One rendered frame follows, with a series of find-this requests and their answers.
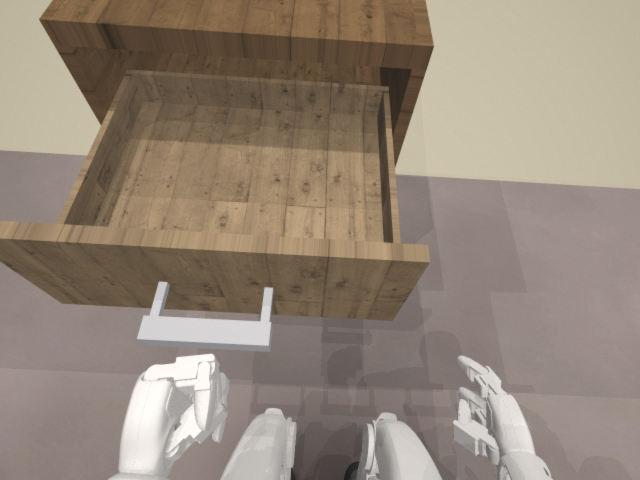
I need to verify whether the left robot hand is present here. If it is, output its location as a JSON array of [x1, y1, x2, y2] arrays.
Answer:
[[118, 354, 229, 478]]

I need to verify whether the cabinet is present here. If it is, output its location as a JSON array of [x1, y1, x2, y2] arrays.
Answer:
[[39, 0, 434, 167]]

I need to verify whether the drawer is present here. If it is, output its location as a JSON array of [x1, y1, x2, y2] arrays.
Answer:
[[0, 69, 430, 321]]

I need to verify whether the right robot hand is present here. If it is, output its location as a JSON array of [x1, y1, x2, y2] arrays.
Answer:
[[453, 355, 536, 468]]

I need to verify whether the handle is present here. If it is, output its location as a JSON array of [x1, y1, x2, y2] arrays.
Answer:
[[137, 282, 273, 352]]

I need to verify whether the right robot forearm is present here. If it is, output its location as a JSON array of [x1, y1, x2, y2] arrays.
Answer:
[[497, 452, 553, 480]]

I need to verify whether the robot right thigh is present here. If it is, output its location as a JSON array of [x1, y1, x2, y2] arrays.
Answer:
[[361, 419, 442, 480]]

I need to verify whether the robot left thigh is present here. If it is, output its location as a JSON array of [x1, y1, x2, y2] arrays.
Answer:
[[220, 414, 296, 480]]

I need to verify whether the robot thigh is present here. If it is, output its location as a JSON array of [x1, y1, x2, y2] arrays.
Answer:
[[361, 419, 442, 480], [220, 414, 296, 480]]

